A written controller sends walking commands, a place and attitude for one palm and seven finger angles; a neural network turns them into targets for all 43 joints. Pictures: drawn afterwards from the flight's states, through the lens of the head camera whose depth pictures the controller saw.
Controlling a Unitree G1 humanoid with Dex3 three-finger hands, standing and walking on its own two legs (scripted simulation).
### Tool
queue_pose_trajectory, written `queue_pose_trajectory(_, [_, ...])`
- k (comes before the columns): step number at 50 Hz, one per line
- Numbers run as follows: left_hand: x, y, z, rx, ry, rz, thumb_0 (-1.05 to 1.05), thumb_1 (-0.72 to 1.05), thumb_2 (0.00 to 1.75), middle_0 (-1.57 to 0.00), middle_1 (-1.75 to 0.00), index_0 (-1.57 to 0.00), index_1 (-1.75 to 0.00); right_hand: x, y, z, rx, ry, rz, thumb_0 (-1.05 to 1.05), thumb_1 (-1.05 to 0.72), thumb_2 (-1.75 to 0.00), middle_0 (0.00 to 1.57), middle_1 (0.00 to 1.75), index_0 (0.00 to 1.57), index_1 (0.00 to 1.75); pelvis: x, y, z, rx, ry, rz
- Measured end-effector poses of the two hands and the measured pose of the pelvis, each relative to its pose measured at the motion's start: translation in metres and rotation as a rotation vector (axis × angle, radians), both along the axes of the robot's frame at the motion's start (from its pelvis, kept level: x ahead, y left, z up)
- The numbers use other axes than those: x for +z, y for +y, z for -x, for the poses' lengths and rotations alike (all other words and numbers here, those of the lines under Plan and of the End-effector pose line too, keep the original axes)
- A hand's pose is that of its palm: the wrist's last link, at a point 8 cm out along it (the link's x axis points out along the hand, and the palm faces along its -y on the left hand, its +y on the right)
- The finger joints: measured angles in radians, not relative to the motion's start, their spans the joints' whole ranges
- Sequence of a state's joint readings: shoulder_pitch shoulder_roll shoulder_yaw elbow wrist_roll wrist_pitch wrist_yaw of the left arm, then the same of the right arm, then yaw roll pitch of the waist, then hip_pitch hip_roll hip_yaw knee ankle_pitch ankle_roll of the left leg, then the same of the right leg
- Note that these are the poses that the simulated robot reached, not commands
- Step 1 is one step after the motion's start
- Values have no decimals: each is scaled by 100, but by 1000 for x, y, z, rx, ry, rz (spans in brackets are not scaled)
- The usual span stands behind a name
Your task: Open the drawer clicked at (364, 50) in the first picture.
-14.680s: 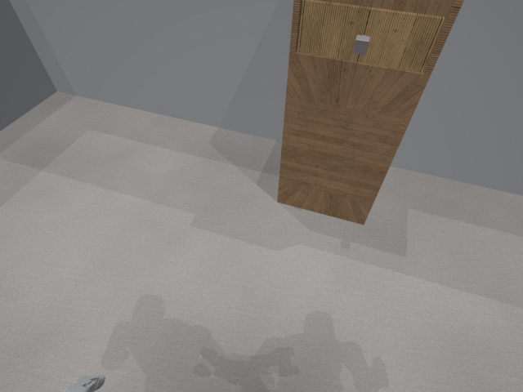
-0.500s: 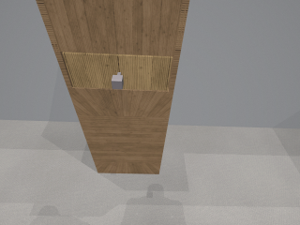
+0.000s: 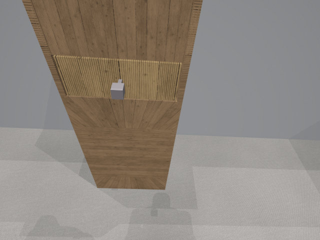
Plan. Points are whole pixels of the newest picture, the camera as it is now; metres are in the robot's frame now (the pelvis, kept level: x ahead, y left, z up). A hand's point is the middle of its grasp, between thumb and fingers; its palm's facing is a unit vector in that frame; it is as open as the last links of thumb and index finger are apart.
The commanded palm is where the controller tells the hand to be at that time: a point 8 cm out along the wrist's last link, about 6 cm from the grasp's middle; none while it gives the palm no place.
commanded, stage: shuffle to correct the standing spot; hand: left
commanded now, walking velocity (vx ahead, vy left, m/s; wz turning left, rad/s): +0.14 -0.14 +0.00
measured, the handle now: (118, 87) +0.53 +0.17 +0.09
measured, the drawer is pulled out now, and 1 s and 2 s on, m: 0.00 0.00 0.00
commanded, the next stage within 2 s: come to a stop and stand still in 0.02 s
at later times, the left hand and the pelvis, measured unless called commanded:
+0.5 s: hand out of the picture +0.16 +0.13 -0.16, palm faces +0.06 -0.98 -0.19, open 7.2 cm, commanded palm none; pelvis +0.06 -0.04 +0.00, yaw +2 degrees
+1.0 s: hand out of the picture +0.02 +0.16 -0.16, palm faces +0.04 -0.98 -0.19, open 7.4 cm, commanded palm none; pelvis +0.04 -0.02 +0.01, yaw +0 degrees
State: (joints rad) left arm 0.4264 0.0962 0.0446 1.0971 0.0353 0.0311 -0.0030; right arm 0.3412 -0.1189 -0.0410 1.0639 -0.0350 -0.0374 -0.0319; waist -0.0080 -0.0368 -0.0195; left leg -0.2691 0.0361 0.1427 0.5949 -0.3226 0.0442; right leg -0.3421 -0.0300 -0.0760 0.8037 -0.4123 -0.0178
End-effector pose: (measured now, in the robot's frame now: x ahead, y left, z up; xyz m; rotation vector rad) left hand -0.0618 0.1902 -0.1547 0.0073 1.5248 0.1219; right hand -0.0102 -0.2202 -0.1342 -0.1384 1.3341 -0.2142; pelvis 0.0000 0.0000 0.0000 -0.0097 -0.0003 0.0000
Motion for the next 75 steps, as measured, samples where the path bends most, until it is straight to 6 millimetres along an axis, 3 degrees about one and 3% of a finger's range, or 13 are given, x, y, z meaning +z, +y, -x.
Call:
queue_pose_trajectory(8, [23, 22, -107, -82, -129, -96, 3, 95, 90, -19, -30, -20, -29, 10, -2, 15, -53, 133, -43, 0, -91, -90, 20, 29, 20, 30, 14, -18, -35, -11, 20, -7])
queue_pose_trajectory(14, [25, 9, -180, -114, -243, -173, 2, 93, 90, -19, -30, -20, -29, -6, -25, 12, -82, 239, -90, 0, -90, -90, 20, 29, 20, 30, 2, -47, -65, 1, 11, -24])
queue_pose_trajectory(18, [25, -11, -205, -104, -296, -171, 1, 92, 90, -19, -30, -20, -29, -15, -44, -13, -70, 249, -79, 1, -90, -90, 20, 29, 20, 30, 0, -52, -71, 26, 1, -8])
queue_pose_trajectory(22, [23, -21, -212, -71, -327, -146, 0, 92, 90, -19, -30, -20, -29, -13, -59, -57, -19, 166, -37, 1, -91, -90, 20, 29, 19, 30, 2, -50, -65, 35, -5, -12])
queue_pose_trajectory(29, [6, 4, -199, -47, -338, -113, -1, 92, 90, -20, -30, -21, -30, 2, -56, -129, 71, -81, 49, 0, -91, -90, 19, 29, 19, 30, -7, -28, -50, 38, -7, 11])
queue_pose_trajectory(32, [1, 19, -184, -30, -307, -105, 0, 92, 90, -20, -30, -21, -30, 11, -43, -138, 99, -139, 64, 0, -91, -90, 19, 29, 19, 30, -6, -18, -46, 32, -15, 8])
queue_pose_trajectory(37, [12, 36, -147, -13, -227, -106, 0, 91, 90, -20, -30, -20, -29, 23, -18, -135, 123, -136, 40, 0, -91, -90, 20, 29, 19, 30, 9, -9, -48, 28, -7, 6])
queue_pose_trajectory(42, [18, 40, -105, -17, -102, -107, 0, 91, 90, -19, -30, -20, -29, 24, -12, -123, 84, -119, 35, 0, -93, -90, 20, 30, 20, 30, 16, -5, -50, 14, 1, 7])
queue_pose_trajectory(46, [21, 33, -86, -30, -33, -105, 0, 91, 90, -19, -30, -20, -29, 19, -19, -99, 56, -58, 29, 0, -93, -90, 20, 30, 20, 30, 17, -9, -46, 8, 4, 4])
queue_pose_trajectory(54, [23, 0, -79, -48, -57, -121, 0, 91, 90, -19, -30, -20, -29, -3, -37, -35, 0, 94, -31, 0, -91, -90, 20, 29, 20, 30, 11, -31, -34, 4, -11, -21])
queue_pose_trajectory(60, [24, -32, -77, -66, -88, -102, 1, 92, 90, -19, -30, -20, -29, -6, -38, -2, -19, 148, -86, 0, -91, -90, 20, 29, 19, 30, 14, -49, -30, 4, -31, -22])
queue_pose_trajectory(68, [22, -61, -62, -32, -86, -79, 1, 92, 90, -20, -30, -20, -29, -7, -39, 17, -19, 190, -126, 0, -91, -90, 20, 29, 19, 30, 14, -68, -27, 15, -34, -19])
queue_pose_trajectory(75, [20, -82, -48, -1, -57, -56, 0, 91, 90, -19, -30, -20, -29, -7, -45, 14, -12, 192, -124, 0, -91, -90, 20, 29, 19, 30, 13, -77, -29, 19, -29, -18])
